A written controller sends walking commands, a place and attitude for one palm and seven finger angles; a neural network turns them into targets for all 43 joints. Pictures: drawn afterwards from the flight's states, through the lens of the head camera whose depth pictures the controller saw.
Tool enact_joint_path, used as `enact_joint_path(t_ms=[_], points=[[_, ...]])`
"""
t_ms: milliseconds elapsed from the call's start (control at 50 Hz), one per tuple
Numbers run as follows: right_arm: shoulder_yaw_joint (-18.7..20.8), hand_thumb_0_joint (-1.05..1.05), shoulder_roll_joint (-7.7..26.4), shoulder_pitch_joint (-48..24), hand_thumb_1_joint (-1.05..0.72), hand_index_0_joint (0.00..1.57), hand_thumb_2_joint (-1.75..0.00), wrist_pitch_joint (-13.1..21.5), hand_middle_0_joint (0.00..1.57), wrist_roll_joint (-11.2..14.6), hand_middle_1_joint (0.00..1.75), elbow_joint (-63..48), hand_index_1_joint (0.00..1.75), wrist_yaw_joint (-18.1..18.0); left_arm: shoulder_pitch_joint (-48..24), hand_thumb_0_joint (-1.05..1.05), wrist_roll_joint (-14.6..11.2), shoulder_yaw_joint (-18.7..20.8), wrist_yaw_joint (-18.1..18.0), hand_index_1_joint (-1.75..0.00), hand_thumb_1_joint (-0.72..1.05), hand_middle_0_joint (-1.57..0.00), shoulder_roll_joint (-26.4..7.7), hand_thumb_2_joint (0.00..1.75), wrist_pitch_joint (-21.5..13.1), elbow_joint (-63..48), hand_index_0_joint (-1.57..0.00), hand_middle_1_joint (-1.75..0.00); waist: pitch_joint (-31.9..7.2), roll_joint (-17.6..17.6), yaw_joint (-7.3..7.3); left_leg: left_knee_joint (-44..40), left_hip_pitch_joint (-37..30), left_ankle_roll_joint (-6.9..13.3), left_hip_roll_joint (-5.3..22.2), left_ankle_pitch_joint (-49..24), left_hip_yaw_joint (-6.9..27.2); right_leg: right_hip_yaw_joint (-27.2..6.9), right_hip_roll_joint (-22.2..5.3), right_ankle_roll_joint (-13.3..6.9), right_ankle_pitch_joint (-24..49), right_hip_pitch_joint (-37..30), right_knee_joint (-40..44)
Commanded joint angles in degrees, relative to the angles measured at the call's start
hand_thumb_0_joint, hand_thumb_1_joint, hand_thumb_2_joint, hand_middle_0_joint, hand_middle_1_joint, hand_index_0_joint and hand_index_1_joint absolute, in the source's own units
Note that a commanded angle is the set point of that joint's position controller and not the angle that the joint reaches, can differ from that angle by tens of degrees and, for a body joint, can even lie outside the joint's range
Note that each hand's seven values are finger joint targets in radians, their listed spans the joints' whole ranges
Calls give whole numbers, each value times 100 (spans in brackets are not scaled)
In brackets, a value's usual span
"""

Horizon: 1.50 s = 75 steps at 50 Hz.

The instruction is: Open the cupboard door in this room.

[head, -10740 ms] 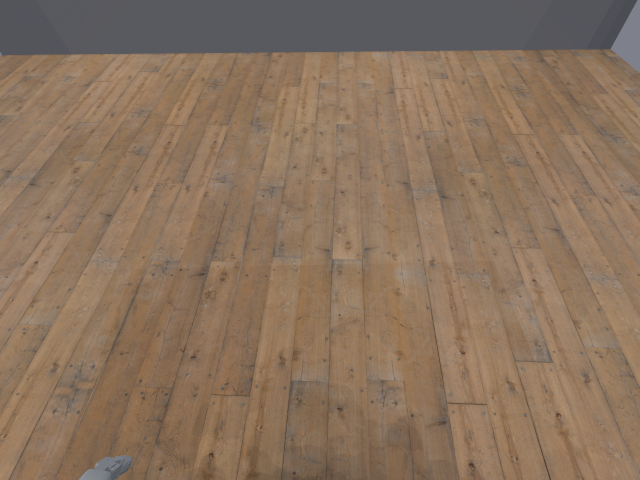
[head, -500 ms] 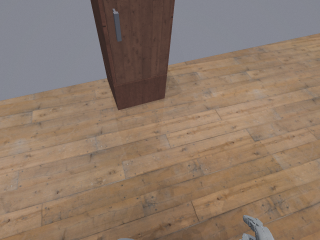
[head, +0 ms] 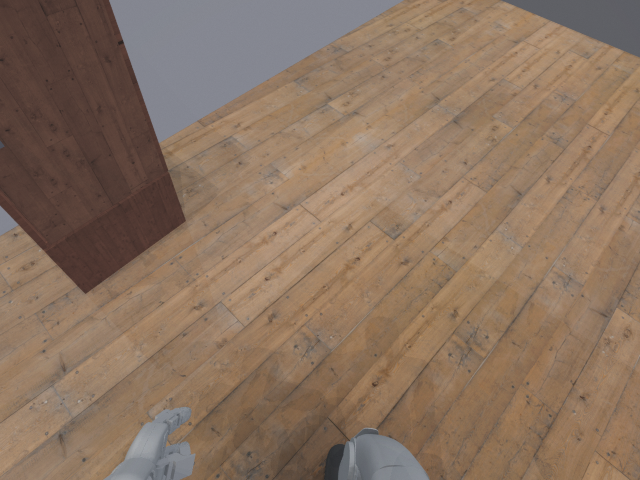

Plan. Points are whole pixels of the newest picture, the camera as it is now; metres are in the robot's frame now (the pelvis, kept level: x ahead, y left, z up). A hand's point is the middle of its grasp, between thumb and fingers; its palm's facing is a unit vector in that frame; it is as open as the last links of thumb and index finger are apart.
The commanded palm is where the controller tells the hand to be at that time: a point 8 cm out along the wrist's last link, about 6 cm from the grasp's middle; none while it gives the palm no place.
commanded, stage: walk to a spot facing it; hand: left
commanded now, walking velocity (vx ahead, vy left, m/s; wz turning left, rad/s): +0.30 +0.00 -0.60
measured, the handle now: out of the picture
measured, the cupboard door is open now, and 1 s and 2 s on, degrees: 0 0 0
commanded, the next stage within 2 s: none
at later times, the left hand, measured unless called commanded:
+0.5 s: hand (145, 370) +0.29 +0.26 -0.17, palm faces -0.16 -0.95 -0.27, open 7.3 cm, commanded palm none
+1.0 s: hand (276, 230) +0.54 +0.07 -0.14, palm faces -0.59 -0.76 -0.29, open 7.4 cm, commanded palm none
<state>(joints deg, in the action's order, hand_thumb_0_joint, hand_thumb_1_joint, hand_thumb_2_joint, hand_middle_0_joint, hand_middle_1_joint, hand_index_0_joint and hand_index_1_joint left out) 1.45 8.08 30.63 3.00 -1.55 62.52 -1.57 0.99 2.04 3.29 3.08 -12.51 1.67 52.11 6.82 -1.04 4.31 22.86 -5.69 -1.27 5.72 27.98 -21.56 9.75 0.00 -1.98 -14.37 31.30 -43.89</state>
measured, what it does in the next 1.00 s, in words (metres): walks ahead, turning right: right foot, then left foot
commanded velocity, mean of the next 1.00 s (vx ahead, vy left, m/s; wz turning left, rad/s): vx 0.10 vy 0.00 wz -0.60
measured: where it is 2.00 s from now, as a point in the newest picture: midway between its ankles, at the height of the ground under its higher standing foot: (292, 403)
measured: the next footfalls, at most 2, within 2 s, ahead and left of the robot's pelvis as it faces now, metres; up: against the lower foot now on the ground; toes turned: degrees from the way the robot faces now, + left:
right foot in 0.06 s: +0.14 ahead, -0.08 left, +0.00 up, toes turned -10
left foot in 0.46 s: +0.35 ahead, +0.15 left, +0.00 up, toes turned -8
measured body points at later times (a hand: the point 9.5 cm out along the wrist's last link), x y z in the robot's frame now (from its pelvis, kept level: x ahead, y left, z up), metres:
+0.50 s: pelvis +0.22 +0.04 +0.00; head +0.25 +0.04 +0.44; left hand +0.30 +0.31 -0.15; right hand +0.33 -0.23 -0.11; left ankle +0.32 +0.15 -0.73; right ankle +0.10 -0.07 -0.70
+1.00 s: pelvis +0.31 -0.01 +0.00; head +0.35 -0.08 +0.44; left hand +0.57 +0.11 -0.12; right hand +0.16 -0.25 -0.16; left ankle +0.35 +0.15 -0.64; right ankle +0.28 -0.10 -0.72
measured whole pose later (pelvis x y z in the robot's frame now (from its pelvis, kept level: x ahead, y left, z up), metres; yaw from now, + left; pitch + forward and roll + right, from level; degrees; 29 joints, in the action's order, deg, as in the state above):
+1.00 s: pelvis +0.31 -0.01 +0.00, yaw -36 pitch +1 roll +1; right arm 4.3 15.7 12.7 -3.3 -1.1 54.9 -1.1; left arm 4.7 0.7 3.2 0.1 -12.6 0.5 49.1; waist 8.5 2.4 2.1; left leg 67.8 26.1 -5.5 8.8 27.7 -4.8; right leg 4.1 -0.1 -2.9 -16.5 21.2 -37.0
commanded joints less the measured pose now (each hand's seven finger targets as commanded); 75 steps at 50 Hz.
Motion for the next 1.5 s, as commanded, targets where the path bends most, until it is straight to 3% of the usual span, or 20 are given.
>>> enact_joint_path(t_ms=[0,20,40,60,160,320,400,440,460,580,800,820,840,860,900,980,1240,1260,1300,1480], points=[[259,0,1297,-346,-90,20,-90,108,20,139,30,-587,30,18,1732,0,-15,218,-112,-30,90,-20,-816,90,-334,65,-20,-30,-1374,1076,-1232,2987,1183,68,1220,-6586,382,-43,94,-492,785,-3316,1512],[188,0,882,-281,-90,20,-90,95,20,248,30,-770,30,74,2375,0,-51,317,-186,-30,90,-20,-1455,90,-377,227,-20,-30,-2031,-206,-1363,4899,3378,-181,432,-1087,516,-2436,-1641,-1214,2002,-5284,1547],[172,0,832,-706,-90,20,-90,113,20,239,30,-1064,30,5,2524,0,-219,358,-268,-30,90,-20,-1709,90,-335,277,-20,-30,-2231,-421,-1322,6408,4428,-235,-25,768,1242,-3937,-2634,-1808,3895,-5462,1767],[217,0,945,-833,-90,20,-90,103,20,152,30,-1087,30,16,2284,0,-243,356,-318,-30,90,-20,-1630,90,-342,155,-20,-30,-2032,-220,-1200,6408,4506,-190,171,11,2039,-3569,-2351,-904,3376,-4886,1956],[231,0,698,-921,-90,20,-90,-187,20,19,30,-1037,30,81,947,0,-97,209,-361,-30,90,-20,-996,90,-465,-94,-20,-30,-661,144,-240,4600,3519,-352,585,-631,1938,-2037,-1419,-959,1829,-1608,2593],[224,0,782,-2208,-90,20,-90,-83,20,22,30,-1614,30,234,1192,0,-72,297,-233,-30,90,-20,-1111,90,-461,-79,-20,-30,-550,-913,-542,2084,3138,-402,34,-1359,1669,-2258,-869,-729,783,-1454,2428],[302,0,1115,-1914,-90,20,-90,12,20,50,30,-1542,30,135,1140,0,-126,324,-269,-30,90,-20,-1091,90,-360,-171,-20,-30,-839,-489,-267,447,1403,-316,-135,-1795,1633,-2321,-674,-386,1297,-1210,1393],[507,0,2161,-701,-90,20,-90,13,20,-58,30,-1281,30,93,1443,0,-226,186,-204,-30,90,-20,-480,90,-343,-313,-20,-30,-1853,1915,133,-56,-692,524,2386,-2832,3962,-1001,306,239,-2128,392,-1552],[418,0,2048,-805,-90,20,-90,-53,20,-39,30,-1318,30,110,1418,0,-162,194,-230,-30,90,-20,-603,90,-332,-321,-20,-30,-1767,1637,134,-358,-69,865,2730,-2288,4156,-1150,58,298,-2438,481,-2474],[260,0,1355,-1858,-90,20,-90,-46,20,-6,30,-1430,30,58,1235,0,-118,226,-75,-30,90,-20,-426,90,-89,-335,-20,-30,-899,1099,-384,-304,1197,581,1666,-3935,1747,-744,-501,547,-1012,163,-2402],[539,0,1558,-1784,-90,20,-90,-223,20,10,30,-1210,30,112,1037,0,-66,225,-130,-30,90,-20,-404,90,-93,-515,-20,-30,-1016,1167,-510,982,1068,253,1627,-4253,646,-106,-153,312,72,-1334,932],[517,0,1499,-1726,-90,20,-90,-233,20,43,30,-1251,30,138,1526,0,-49,282,-165,-30,90,-20,-691,90,-167,-366,-20,-30,-1298,514,-803,1995,1585,12,1392,-4051,461,-239,-194,204,911,-2424,1603],[399,0,1074,-1617,-90,20,-90,-269,20,74,30,-1426,30,179,1984,0,5,403,-253,-30,90,-20,-1419,90,-265,-251,-20,-30,-1542,-1308,-1019,3523,3464,-307,736,-985,440,-2120,-1566,-322,3127,-3917,1761],[324,0,950,-1820,-90,20,-90,-324,20,102,30,-1641,30,117,2287,0,-149,456,-311,-30,90,-20,-1818,90,-217,-125,-20,-30,-1768,-1635,-1108,4729,4147,-436,173,1167,1147,-3075,-2506,-941,5409,-3958,1713],[314,0,1055,-1996,-90,20,-90,-374,20,112,30,-1594,30,4,1659,0,-178,455,-408,-30,90,-20,-1608,90,-155,-302,-20,-30,-1649,-1417,-921,5187,4363,-389,288,598,2091,-3025,-2161,-1007,4047,-3580,1923],[275,0,1105,-1783,-90,20,-90,-505,20,26,30,-1317,30,44,659,0,-138,252,-420,-30,90,-20,-1128,90,-128,-546,-20,-30,-1227,-616,-434,4383,3641,-492,316,-460,1943,-1969,-1391,-642,3199,-2335,2042],[264,0,1046,-1644,-90,20,-90,-366,20,141,30,-1487,30,1,403,0,-105,323,-361,-30,90,-20,-1247,90,-11,-579,-20,-30,-1179,-742,-216,987,2010,-314,-259,-1130,1829,-2815,-968,-478,2261,-1585,1622],[284,0,1170,-1416,-90,20,-90,-307,20,129,30,-1425,30,-16,370,0,-148,296,-352,-30,90,-20,-1110,90,16,-634,-20,-30,-1270,-387,-109,141,1317,-231,-81,-1560,1952,-2637,-657,-226,1805,-1159,1220],[403,0,1996,-1509,-90,20,-90,-301,20,33,30,-1631,30,11,739,0,-156,224,-260,-30,90,-20,-632,90,43,-800,-20,-30,-1115,1980,-266,-820,988,742,2256,-2245,4022,-1195,351,415,-2015,253,-1151],[334,0,1301,-1615,-90,20,-90,-187,20,50,30,-1525,30,-33,810,0,-81,303,-128,-30,90,-20,-558,90,155,-480,-20,-30,-925,872,-295,-378,789,703,1401,-3565,1921,-1011,-275,764,-768,346,-2578]])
